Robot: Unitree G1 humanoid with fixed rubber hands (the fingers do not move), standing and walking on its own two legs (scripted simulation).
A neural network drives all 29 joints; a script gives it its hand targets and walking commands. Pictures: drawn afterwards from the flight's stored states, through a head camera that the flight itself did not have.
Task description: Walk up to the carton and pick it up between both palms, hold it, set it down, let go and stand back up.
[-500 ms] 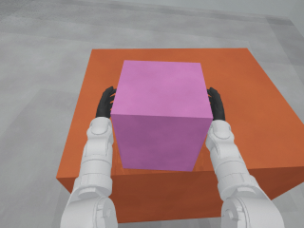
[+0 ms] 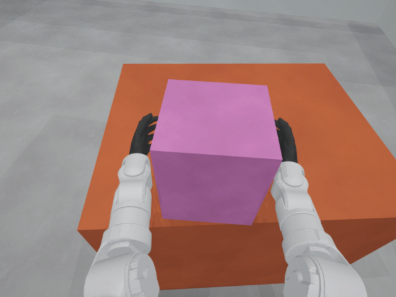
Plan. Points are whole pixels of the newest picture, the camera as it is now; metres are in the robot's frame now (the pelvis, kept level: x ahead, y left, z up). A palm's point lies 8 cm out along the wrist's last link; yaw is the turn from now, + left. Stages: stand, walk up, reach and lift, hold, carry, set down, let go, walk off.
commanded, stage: set down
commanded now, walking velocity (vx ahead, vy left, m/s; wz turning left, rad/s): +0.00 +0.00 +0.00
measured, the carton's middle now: (211, 155) +0.41 +0.04 +0.05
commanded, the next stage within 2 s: none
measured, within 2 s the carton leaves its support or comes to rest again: neither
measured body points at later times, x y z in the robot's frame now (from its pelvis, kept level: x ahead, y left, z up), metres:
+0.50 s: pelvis +0.00 +0.00 +0.00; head +0.03 +0.02 +0.45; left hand +0.39 +0.19 +0.08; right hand +0.41 -0.11 +0.08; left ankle +0.06 +0.12 -0.75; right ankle -0.05 -0.13 -0.75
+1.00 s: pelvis +0.00 +0.00 +0.00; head +0.03 +0.03 +0.45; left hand +0.40 +0.19 +0.07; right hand +0.41 -0.11 +0.08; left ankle +0.06 +0.12 -0.75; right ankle -0.05 -0.13 -0.75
